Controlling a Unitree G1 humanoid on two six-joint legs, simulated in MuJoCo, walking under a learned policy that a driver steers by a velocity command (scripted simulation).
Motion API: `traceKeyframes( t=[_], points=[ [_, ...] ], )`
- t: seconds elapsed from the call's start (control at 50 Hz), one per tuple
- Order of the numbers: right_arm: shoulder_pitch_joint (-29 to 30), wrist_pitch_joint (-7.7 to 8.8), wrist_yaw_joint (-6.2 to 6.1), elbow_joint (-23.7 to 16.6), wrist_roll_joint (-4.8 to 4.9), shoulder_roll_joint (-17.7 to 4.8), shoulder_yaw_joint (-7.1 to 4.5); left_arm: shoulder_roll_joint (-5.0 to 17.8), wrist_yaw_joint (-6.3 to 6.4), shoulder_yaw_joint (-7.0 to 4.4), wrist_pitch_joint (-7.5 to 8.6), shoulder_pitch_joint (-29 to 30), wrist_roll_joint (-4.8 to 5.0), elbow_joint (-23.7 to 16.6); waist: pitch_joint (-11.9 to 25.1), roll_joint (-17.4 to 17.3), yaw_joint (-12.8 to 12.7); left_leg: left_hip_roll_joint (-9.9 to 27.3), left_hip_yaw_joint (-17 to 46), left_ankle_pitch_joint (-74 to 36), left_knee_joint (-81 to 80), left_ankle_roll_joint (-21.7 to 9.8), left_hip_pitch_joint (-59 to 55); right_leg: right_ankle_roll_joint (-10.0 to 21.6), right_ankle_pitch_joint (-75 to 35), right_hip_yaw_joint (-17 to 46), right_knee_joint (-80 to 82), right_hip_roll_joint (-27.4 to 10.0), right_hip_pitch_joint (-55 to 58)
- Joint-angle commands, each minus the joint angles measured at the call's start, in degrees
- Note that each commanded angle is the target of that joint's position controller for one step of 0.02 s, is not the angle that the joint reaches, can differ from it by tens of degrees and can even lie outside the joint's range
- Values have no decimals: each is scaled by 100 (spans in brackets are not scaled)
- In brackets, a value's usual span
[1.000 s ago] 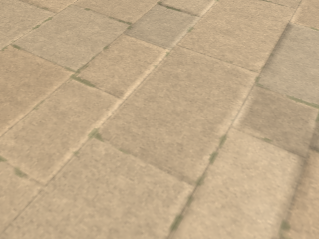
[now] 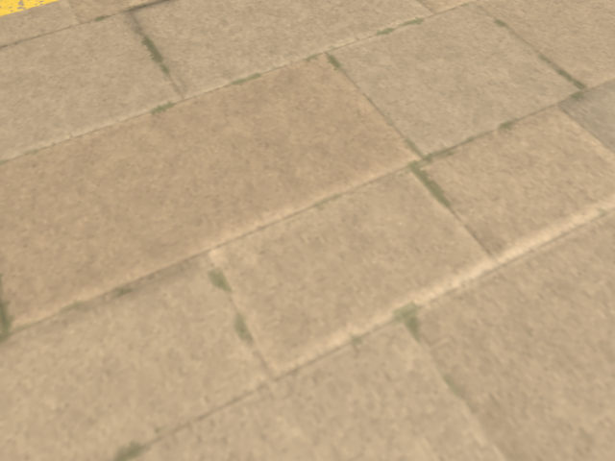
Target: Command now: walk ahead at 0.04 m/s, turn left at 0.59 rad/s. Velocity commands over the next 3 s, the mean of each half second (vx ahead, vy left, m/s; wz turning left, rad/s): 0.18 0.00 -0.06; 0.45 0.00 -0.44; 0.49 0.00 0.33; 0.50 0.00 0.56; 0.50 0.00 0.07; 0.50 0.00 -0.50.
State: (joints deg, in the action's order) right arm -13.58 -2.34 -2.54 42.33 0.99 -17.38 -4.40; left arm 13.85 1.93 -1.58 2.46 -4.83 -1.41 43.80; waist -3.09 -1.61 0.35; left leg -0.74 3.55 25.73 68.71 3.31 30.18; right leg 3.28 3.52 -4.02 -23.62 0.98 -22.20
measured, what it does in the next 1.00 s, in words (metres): walks ahead, turning right: left foot, then right foot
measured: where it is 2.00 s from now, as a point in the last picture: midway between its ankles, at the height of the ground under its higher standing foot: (421, 282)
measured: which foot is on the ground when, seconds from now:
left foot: up 0.00-0.20, down 0.22-0.72, up 0.74-1.00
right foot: down 0.00-0.22, up 0.24-0.70, down 0.72-1.00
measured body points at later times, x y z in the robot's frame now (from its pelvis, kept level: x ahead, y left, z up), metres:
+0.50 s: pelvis +0.08 +0.02 +0.01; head +0.08 +0.04 +0.46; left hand +0.22 +0.29 -0.11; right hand +0.10 -0.25 -0.10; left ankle +0.02 +0.15 -0.73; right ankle +0.16 -0.15 -0.66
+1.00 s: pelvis +0.30 -0.12 +0.01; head +0.32 -0.15 +0.46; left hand +0.47 +0.10 -0.10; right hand +0.36 -0.43 -0.09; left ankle +0.49 +0.00 -0.66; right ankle +0.23 -0.17 -0.73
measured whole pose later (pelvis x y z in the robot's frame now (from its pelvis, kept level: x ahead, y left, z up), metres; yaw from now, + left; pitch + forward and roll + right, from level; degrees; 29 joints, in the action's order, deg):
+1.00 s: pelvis +0.30 -0.12 +0.01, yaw -22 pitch +3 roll +0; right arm -8.8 6.1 0.1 41.1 -0.4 -16.7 -3.5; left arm 13.9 -0.8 -2.7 4.1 -18.0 0.4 43.7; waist 0.0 -2.8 -1.7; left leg 7.5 1.6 1.5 51.8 0.8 42.1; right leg 5.4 11.9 1.7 -16.3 5.8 -6.7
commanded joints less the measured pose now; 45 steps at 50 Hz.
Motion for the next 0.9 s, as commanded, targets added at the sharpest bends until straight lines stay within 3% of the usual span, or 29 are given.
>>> traceKeyframes(
  t=[0.02, 0.08, 0.14, 0.18, 0.2, 0.22, 0.24, 0.26, 0.28, 0.3, 0.32, 0.36, 0.42, 0.5, 0.64, 0.66, 0.68, 0.7, 0.72, 0.74, 0.76, 0.78, 0.8, 0.82, 0.84, 0.86, 0.9],
  points=[
    [-512, -8, -17, -378, -15, -133, -18, 833, 56, -225, 36, 20, 15, -282, 791, 727, 46, 313, -141, -235, -438, 53, -16, 1264, -388, 1098, 1086, -1588, 710],
    [-331, 38, 16, -485, -94, -27, 87, 945, 38, -253, -18, -37, 60, -211, 1035, 663, -3, 347, -136, -240, -1427, -67, -600, 1371, -228, 1071, 1082, -1632, 675],
    [-405, 69, 70, -374, -119, -64, 110, 882, -91, -209, -64, -54, 139, -136, 981, 822, -9, 206, -318, -496, -2600, -205, -1294, 1227, 527, 1047, 1019, -1467, 479],
    [-783, 96, 119, -162, -137, -7, 98, 726, -177, -134, -93, -117, 236, -21, 953, 764, 230, -14, -567, -1213, -4034, -400, -2293, 876, 1618, 947, 790, -1221, 53],
    [-829, 102, 120, -167, -160, -180, 47, 646, -218, -105, -87, -324, 282, 51, 894, 787, 243, -26, -551, -1037, -4263, -538, -2764, 493, 2448, 936, 651, -980, -346],
    [-1140, 108, 74, -208, -211, -563, -41, 418, -273, -28, -68, -205, 228, -44, 854, 226, 353, 911, 585, -4, -4696, -866, -3202, 61, 2922, 719, -307, -597, -1089],
    [-1221, 87, 56, -207, -221, -1228, -205, 135, -307, 17, 26, -60, 244, -259, 641, -1342, 352, 2104, 2029, 1527, -5544, -1562, -2942, -254, 2948, -134, -1749, 180, -2085],
    [-1150, 227, 61, -204, -291, -1393, -299, 866, -242, -224, 73, 379, 332, -363, 1, -1157, 614, 2466, 2773, 2200, -6198, -2033, -2053, -199, 2700, 725, -2877, -63, -2385],
    [-679, 420, 39, -257, -266, -1003, -189, 1013, -210, -336, 56, 72, 421, -265, -214, -1114, 222, 2230, 2472, 1897, -6242, -1796, -2073, -82, 2180, 1101, -3407, -95, -2590],
    [-273, 577, 39, -305, -170, -619, -86, 969, -176, -372, 0, -390, 396, -25, -147, -1113, -40, 1964, 1926, 1296, -6199, -1479, -2284, -87, 1734, 1183, -3634, -129, -2644],
    [-127, 684, 50, -320, -89, -382, -30, 973, -148, -413, -30, -601, 307, 117, -39, -995, -75, 1842, 1464, 712, -6186, -1273, -2466, -135, 1331, 1199, -3789, -147, -2652],
    [-254, 799, 44, -194, -116, -250, -10, 717, -165, -405, -20, -681, 234, 214, 75, -557, -78, 1677, 710, -356, -6174, -1125, -2600, -240, 691, 1113, -4087, -200, -2532],
    [-650, 826, 24, 13, -174, -260, -60, 478, -237, -360, -10, -460, 265, 110, 51, -390, 123, 1667, 90, -1049, -6182, -1168, -2933, -395, 233, 994, -3714, -337, -2694],
    [-745, 790, 8, 143, -151, -542, -172, 322, -362, -269, -40, 7, 233, -220, -119, -485, 303, 1809, -406, -1311, -6232, -1226, -2930, -509, -5, 694, -2678, -520, -2459],
    [-774, 707, 123, 331, 46, -827, -316, 395, -569, -203, -46, 389, 281, -671, -423, -445, 353, 2028, -1041, -1512, -5822, -1093, -2967, 50, 947, 45, -1633, -547, -1629],
    [-696, 680, 136, 329, 62, -899, -331, 469, -579, -237, -43, 235, 281, -684, -314, -485, 214, 2023, -1140, -2245, -5487, -1046, -2938, 181, 1158, -135, -1533, -386, -1232],
    [-547, 646, 139, 309, 76, -964, -337, 598, -573, -325, -37, -247, 284, -590, -3, -466, -131, 1906, -1382, -3500, -4730, -928, -2763, 322, 1069, -394, -1293, -81, -380],
    [-584, 619, 141, 290, 56, -868, -288, 939, -531, -531, -38, -1128, 306, -339, 609, -223, -557, 1588, -1711, -4690, -3374, -740, -2443, 507, 849, -537, -1063, 324, 990],
    [-596, 651, 135, 158, -55, -692, -191, 1466, -415, -762, -74, -2154, 345, -128, 1285, 393, -1013, 1331, -1791, -3796, -1480, -382, -1064, 834, 903, 500, -949, -144, 2827],
    [-858, 824, 172, -314, -234, 167, 84, 2275, -364, -831, -22, -2103, 345, -212, 1844, 2153, -417, 186, -1135, 737, 678, 22, 1270, 1929, 2336, 4216, 148, -1797, 4210],
    [-287, 1057, 201, -325, 37, -376, 4, 1767, -381, -677, 88, -2251, 301, -357, 2315, 1214, -828, 123, 144, 691, 1307, -122, 1798, 2027, 2701, 5315, 1057, -2147, 4325],
    [105, 1140, 226, -444, 219, -620, -54, 1394, -403, -562, 162, -2055, 253, -266, 1515, 962, -774, 392, 105, 95, 1258, -316, 2297, 1732, 1977, 4423, 952, -2026, 3944],
    [124, 1179, 189, -407, 98, -578, -23, 1185, -403, -493, 182, -1691, 273, -349, 1172, 593, -546, 661, 94, -400, 868, -448, 2071, 1509, 1422, 3680, 783, -1761, 3189],
    [97, 1175, 147, -337, -81, -598, -57, 982, -397, -426, 160, -1194, 253, -479, 878, 369, -285, 851, 103, -770, 393, -457, 1619, 1338, 830, 3039, 764, -1491, 2358],
    [-42, 1115, 156, -318, -128, -612, -93, 844, -378, -371, 154, -901, 181, -625, 764, 452, -61, 958, 151, -1028, 119, -464, 1189, 1284, 422, 2659, 913, -1278, 1812],
    [-99, 1045, 180, -328, -143, -575, -100, 845, -359, -375, 168, -792, 154, -696, 706, 490, 39, 941, 118, -1175, -57, -421, 981, 1320, 84, 2520, 1051, -1179, 1524],
    [-257, 905, 228, -236, -163, -417, -62, 818, -312, -350, 233, -811, 171, -610, 624, 388, 156, 924, -59, -1518, -458, -284, 924, 1323, -903, 1915, 1185, -1104, 1314]
  ],
)
Next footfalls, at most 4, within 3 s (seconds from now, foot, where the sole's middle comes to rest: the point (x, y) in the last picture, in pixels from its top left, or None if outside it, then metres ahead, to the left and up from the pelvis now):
0.22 left None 0.06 0.15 -0.77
0.72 right None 0.27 -0.18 -0.77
1.24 left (384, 360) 0.66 -0.13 -0.77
1.72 right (478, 284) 0.86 -0.38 -0.77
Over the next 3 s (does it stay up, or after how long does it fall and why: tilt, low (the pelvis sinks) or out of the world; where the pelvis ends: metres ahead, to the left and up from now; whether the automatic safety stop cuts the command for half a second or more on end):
stays up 1.39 -0.20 0.01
